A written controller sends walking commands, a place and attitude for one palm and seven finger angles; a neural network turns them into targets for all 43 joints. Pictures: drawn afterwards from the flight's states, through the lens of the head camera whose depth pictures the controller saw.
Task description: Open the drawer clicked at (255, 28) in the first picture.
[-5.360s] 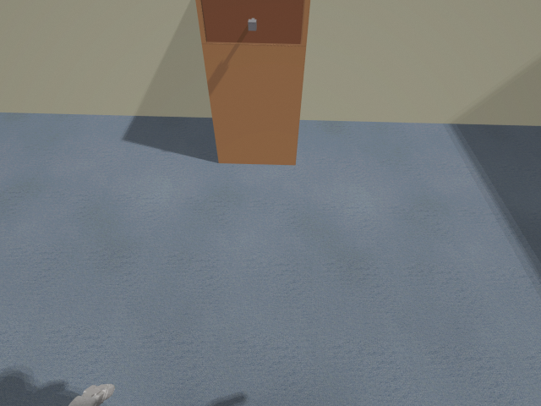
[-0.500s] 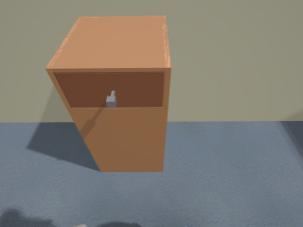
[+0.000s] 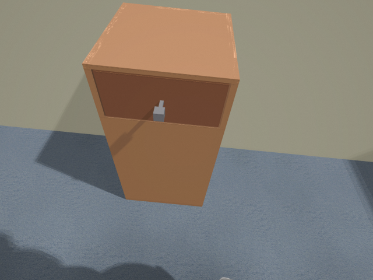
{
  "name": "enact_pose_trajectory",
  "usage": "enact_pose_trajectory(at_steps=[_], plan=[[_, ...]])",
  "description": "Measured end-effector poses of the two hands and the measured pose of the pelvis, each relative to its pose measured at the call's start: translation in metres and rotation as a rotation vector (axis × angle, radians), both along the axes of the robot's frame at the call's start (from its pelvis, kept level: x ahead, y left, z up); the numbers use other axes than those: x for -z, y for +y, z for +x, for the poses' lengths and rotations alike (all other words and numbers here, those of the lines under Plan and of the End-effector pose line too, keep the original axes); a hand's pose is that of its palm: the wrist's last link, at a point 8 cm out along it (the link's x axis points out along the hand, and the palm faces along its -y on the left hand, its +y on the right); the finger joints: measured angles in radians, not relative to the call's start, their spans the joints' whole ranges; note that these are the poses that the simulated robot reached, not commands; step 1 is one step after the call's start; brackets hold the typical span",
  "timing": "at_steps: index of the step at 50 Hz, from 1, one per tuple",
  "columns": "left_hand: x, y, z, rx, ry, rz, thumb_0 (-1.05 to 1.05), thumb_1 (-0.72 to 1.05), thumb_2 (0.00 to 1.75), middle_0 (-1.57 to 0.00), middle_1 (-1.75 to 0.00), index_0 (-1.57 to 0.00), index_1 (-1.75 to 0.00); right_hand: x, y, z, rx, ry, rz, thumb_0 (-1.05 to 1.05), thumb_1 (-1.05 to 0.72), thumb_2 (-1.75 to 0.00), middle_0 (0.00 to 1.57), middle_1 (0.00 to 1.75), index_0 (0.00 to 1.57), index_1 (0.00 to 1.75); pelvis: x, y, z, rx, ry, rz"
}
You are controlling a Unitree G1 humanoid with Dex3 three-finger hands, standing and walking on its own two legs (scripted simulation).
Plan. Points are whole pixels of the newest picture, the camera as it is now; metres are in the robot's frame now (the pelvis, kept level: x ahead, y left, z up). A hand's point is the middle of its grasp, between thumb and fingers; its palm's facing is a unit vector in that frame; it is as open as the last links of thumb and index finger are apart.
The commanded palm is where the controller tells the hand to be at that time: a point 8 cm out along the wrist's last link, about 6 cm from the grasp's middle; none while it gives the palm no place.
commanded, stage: come to a stop and stand still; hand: left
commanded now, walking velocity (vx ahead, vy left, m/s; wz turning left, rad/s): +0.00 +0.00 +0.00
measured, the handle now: (160, 110) +0.57 +0.12 +0.00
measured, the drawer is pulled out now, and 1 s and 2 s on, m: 0.00 0.00 0.00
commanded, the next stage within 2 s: look again from close up in 0.78 s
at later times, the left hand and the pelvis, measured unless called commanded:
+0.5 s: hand out of the picture -0.04 +0.16 -0.16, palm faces +0.00 -0.98 -0.19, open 7.3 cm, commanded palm none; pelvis -0.04 +0.00 +0.01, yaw -2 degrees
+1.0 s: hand out of the picture -0.06 +0.15 -0.17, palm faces -0.01 -0.99 -0.16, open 7.4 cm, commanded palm none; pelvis -0.05 +0.00 +0.00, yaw -1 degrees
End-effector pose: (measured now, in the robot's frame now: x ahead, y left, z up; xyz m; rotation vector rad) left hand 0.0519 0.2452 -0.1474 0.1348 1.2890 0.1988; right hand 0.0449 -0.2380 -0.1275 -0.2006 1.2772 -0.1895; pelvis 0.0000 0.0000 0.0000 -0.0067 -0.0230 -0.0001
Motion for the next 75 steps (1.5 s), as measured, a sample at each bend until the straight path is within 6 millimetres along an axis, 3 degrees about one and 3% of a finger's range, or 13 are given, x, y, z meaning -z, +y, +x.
enact_pose_trajectory(at_steps=[6, 13, 23, 32, 40, 44, 48, 55, 63, 75], plan=[[-0.009, 0.014, -0.043, -0.023, 0.075, -0.008, 0.0, 0.91, 0.9, -0.2, -0.3, -0.2, -0.3, -0.009, 0.021, -0.011, -0.019, 0.022, 0.004, 0.0, -0.91, -0.9, 0.2, 0.3, 0.2, 0.3, -0.012, 0.013, -0.007, 0.005, 0.017, -0.002], [-0.012, 0.005, -0.08, 0.01, 0.171, -0.004, 0.0, 0.91, 0.9, -0.19, -0.3, -0.19, -0.29, 0.002, 0.026, -0.026, 0.019, 0.007, 0.045, 0.0, -0.92, -0.9, 0.2, 0.3, 0.2, 0.3, -0.01, 0.015, -0.018, 0.03, 0.02, 0.029], [-0.017, -0.029, -0.09, 0.045, 0.118, -0.024, 0.0, 0.91, 0.9, -0.2, -0.3, -0.2, -0.3, 0.013, 0.02, -0.08, 0.06, 0.081, 0.094, 0.0, -0.92, -0.9, 0.2, 0.3, 0.2, 0.3, -0.012, 0.004, -0.035, 0.026, -0.014, 0.016], [-0.011, -0.042, -0.102, 0.049, 0.118, -0.049, 0.01, 0.92, 0.9, -0.2, -0.3, -0.2, -0.3, 0.01, 0.021, -0.134, 0.089, 0.187, 0.101, 0.0, -0.91, -0.9, 0.2, 0.3, 0.2, 0.3, -0.012, -0.006, -0.047, 0.024, -0.017, 0.01], [-0.011, -0.049, -0.118, 0.036, 0.158, -0.063, 0.0, 0.91, 0.9, -0.2, -0.3, -0.2, -0.3, 0.009, 0.026, -0.157, 0.106, 0.248, 0.11, 0.0, -0.91, -0.9, 0.19, 0.3, 0.2, 0.3, -0.012, -0.008, -0.05, 0.025, -0.005, 0.008], [-0.011, -0.051, -0.122, 0.032, 0.174, -0.066, 0.0, 0.91, 0.9, -0.2, -0.3, -0.2, -0.3, 0.009, 0.03, -0.155, 0.107, 0.244, 0.117, 0.0, -0.9, -0.9, 0.19, 0.3, 0.2, 0.3, -0.012, -0.008, -0.048, 0.027, -0.002, 0.008], [-0.009, -0.048, -0.121, 0.056, 0.156, -0.056, 0.0, 0.91, 0.9, -0.2, -0.3, -0.2, -0.3, 0.016, 0.031, -0.139, 0.082, 0.197, 0.126, 0.0, -0.9, -0.9, 0.2, 0.3, 0.2, 0.3, -0.007, -0.003, -0.048, 0.019, 0.012, -0.018], [-0.006, -0.028, -0.094, 0.056, 0.095, -0.032, 0.0, 0.91, 0.9, -0.2, -0.3, -0.2, -0.3, 0.021, 0.04, -0.102, 0.041, 0.103, 0.121, 0.01, -0.91, -0.9, 0.19, 0.3, 0.2, 0.3, -0.001, 0.008, -0.036, 0.014, 0.016, -0.008], [-0.008, -0.012, -0.066, 0.061, 0.046, -0.015, 0.0, 0.91, 0.9, -0.2, -0.3, -0.2, -0.3, 0.015, 0.035, -0.078, 0.024, 0.079, 0.082, 0.02, -0.93, -0.9, 0.2, 0.3, 0.2, 0.3, -0.003, 0.014, -0.024, 0.023, 0.017, 0.004], [-0.005, -0.01, -0.06, 0.069, 0.072, -0.037, 0.0, 0.91, 0.9, -0.2, -0.3, -0.2, -0.3, 0.007, 0.029, -0.055, 0.017, 0.049, 0.044, 0.01, -0.92, -0.9, 0.2, 0.3, 0.2, 0.3, -0.005, 0.018, -0.016, 0.032, 0.015, 0.006]])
